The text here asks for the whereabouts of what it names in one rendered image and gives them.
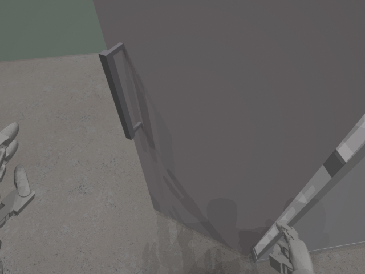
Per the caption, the fridge door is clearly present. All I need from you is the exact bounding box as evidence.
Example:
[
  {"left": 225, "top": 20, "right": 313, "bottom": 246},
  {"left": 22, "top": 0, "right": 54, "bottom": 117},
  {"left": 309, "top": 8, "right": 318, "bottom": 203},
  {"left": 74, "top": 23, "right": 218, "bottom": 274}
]
[{"left": 93, "top": 0, "right": 365, "bottom": 256}]

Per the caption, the robot left hand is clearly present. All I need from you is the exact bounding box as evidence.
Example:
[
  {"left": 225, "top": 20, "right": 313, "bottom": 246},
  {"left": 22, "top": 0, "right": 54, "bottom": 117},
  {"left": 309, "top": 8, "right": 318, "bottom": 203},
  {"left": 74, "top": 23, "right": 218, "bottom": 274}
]
[{"left": 0, "top": 122, "right": 35, "bottom": 228}]

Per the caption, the handle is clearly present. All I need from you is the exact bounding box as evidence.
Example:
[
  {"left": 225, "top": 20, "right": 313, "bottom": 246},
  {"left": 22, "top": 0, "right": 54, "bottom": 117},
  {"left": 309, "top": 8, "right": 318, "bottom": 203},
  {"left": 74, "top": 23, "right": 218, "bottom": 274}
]
[{"left": 99, "top": 42, "right": 142, "bottom": 140}]

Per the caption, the robot right hand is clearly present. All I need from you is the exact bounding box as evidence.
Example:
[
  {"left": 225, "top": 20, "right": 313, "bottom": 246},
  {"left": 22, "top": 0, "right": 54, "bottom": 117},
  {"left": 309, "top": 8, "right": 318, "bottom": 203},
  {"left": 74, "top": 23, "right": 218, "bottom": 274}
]
[{"left": 269, "top": 221, "right": 314, "bottom": 274}]

